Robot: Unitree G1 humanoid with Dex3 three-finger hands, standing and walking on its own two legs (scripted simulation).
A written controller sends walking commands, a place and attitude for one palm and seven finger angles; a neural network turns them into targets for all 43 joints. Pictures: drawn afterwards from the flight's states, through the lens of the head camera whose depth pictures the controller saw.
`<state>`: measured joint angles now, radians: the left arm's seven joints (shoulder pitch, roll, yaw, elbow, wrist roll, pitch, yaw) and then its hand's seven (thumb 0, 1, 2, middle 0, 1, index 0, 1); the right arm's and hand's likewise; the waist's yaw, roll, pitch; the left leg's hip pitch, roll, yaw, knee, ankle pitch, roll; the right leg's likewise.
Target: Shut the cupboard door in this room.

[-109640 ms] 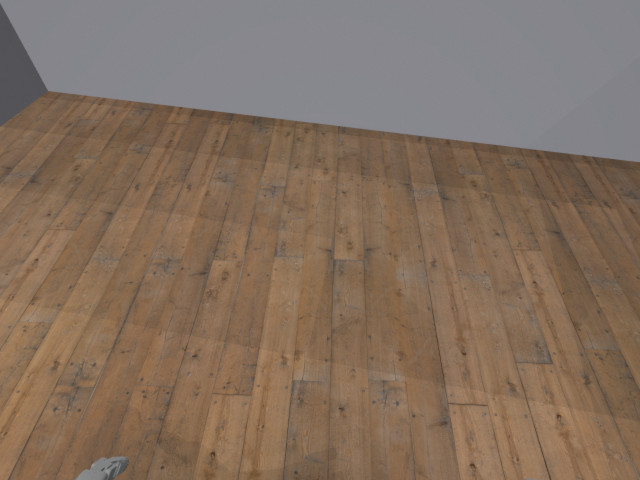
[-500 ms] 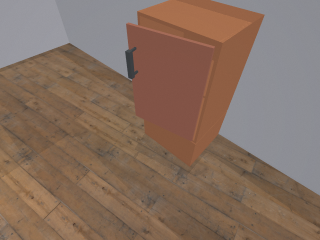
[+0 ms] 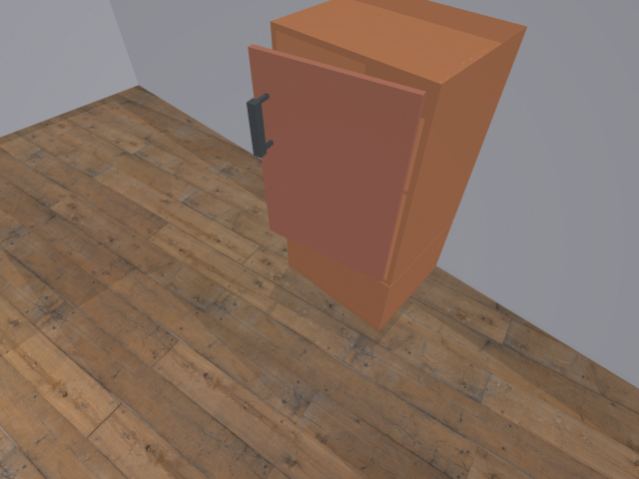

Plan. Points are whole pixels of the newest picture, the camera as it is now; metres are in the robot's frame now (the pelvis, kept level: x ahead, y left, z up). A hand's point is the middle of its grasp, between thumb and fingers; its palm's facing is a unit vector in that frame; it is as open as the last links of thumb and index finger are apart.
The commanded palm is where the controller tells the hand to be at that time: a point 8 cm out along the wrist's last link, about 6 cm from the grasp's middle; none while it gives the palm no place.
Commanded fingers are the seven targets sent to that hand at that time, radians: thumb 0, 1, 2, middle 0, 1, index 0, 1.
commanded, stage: walk to a spot facing it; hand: left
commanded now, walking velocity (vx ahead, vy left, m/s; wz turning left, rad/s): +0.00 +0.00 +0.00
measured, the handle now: (262, 125) +0.89 +0.19 -0.04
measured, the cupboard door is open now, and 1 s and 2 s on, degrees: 11 11 11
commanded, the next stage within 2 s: none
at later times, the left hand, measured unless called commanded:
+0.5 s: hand out of the picture +0.01 +0.21 -0.20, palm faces +0.19 -0.96 -0.22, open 7.4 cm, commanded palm none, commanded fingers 0.00 0.90 0.90 -0.20 -0.30 -0.20 -0.30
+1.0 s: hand out of the picture -0.05 +0.18 -0.17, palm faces +0.45 -0.84 -0.30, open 7.4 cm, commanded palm none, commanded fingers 0.00 0.90 0.90 -0.20 -0.30 -0.20 -0.30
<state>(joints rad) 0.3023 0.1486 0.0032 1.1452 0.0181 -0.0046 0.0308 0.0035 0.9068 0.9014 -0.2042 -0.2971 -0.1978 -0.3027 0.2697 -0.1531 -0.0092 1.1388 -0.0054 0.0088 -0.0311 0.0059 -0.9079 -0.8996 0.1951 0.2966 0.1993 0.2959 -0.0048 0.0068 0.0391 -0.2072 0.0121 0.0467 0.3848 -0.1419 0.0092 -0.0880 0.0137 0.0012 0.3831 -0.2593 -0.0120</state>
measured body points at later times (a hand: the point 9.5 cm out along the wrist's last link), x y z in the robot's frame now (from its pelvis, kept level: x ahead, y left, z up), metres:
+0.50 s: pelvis -0.01 +0.01 -0.02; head +0.03 +0.03 +0.42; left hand +0.00 +0.26 -0.18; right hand +0.04 -0.23 -0.17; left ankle +0.04 +0.11 -0.74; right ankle -0.04 -0.12 -0.72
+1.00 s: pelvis -0.01 -0.04 -0.01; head +0.04 -0.02 +0.44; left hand -0.07 +0.22 -0.14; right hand +0.18 -0.25 -0.15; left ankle -0.06 +0.09 -0.70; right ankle +0.00 -0.17 -0.74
